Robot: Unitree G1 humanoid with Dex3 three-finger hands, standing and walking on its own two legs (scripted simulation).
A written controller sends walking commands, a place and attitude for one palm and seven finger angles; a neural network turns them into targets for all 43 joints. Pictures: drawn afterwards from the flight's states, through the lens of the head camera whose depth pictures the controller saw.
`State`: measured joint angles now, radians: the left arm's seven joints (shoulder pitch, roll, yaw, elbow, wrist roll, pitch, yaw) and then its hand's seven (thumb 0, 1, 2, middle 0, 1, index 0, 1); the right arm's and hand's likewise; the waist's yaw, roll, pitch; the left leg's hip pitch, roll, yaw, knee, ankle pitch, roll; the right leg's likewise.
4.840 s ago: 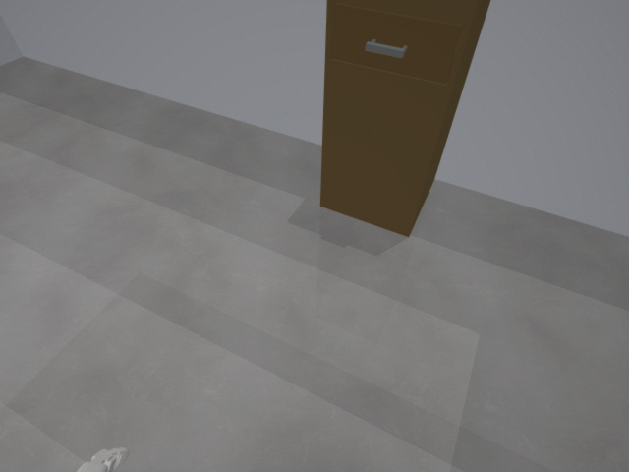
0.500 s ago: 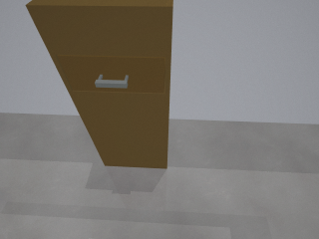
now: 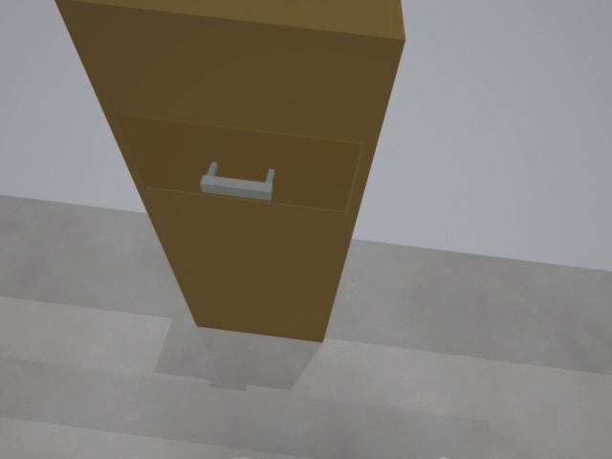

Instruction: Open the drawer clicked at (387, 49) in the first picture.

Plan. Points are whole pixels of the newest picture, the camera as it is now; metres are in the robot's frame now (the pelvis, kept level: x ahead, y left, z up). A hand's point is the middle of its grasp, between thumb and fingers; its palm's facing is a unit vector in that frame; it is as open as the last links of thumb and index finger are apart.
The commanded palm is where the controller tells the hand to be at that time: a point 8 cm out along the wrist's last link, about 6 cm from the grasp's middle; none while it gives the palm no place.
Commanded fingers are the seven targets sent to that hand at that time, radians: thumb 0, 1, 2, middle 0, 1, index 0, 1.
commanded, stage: come to a stop and stand still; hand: left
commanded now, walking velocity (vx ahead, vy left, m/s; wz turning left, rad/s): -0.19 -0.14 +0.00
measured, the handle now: (239, 179) +0.53 +0.17 +0.01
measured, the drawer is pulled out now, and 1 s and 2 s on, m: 0.00 0.00 0.00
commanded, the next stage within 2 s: look again from close up in 1.28 s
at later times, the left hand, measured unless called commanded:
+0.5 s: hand out of the picture -0.01 +0.10 -0.15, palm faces +0.04 -0.96 -0.27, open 7.3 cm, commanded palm none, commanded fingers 0.00 0.90 0.90 -0.20 -0.30 -0.20 -0.30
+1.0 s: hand out of the picture -0.01 +0.17 -0.18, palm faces +0.07 -0.97 -0.22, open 7.4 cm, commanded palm none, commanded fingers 0.00 0.90 0.90 -0.20 -0.30 -0.20 -0.30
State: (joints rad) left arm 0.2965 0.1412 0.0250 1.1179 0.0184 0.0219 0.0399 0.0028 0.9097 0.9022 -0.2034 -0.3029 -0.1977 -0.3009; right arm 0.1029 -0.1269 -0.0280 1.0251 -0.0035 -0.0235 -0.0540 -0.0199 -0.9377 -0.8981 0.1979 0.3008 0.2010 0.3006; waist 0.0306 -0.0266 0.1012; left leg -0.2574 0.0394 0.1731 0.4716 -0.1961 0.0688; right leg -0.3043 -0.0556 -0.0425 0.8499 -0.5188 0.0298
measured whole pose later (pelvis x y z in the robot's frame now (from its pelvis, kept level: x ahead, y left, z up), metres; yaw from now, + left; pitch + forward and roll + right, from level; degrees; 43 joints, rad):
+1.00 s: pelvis -0.01 -0.02 -0.01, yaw +0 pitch +0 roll +2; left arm 0.25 0.18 0.03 1.09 0.02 0.01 0.03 0.00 0.91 0.90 -0.20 -0.30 -0.20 -0.30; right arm 0.15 -0.15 -0.02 1.04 -0.01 -0.01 -0.04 0.00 -0.92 -0.90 0.20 0.30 0.20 0.30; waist 0.04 -0.03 0.05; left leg -0.15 -0.02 0.09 0.47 -0.32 0.02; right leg -0.22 -0.07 -0.05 0.55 -0.31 0.01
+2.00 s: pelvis -0.02 -0.03 +0.00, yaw +0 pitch -1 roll +1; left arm 0.29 0.12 -0.02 1.13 0.01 -0.02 0.03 0.01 0.92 0.90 -0.20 -0.30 -0.20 -0.30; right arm 0.30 -0.16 0.01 1.12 -0.01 -0.02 -0.03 0.00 -0.91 -0.90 0.19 0.30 0.20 0.30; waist 0.00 0.03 0.05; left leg -0.13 0.01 0.09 0.44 -0.29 0.00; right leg -0.20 -0.03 -0.06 0.51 -0.29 -0.01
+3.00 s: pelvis -0.04 -0.02 -0.02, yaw -1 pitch +4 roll +1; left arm 0.26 0.43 -0.03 -0.11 0.99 -0.04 0.27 0.00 -0.07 0.49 -0.30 -0.93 -0.29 -0.93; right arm 0.18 -0.26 -0.03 0.61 -0.05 0.09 -0.02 0.01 -0.90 -0.90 0.20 0.30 0.20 0.30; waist 0.07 0.06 -0.02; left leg -0.37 0.01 0.06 0.64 -0.35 0.01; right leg -0.42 -0.04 -0.04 0.67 -0.32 -0.01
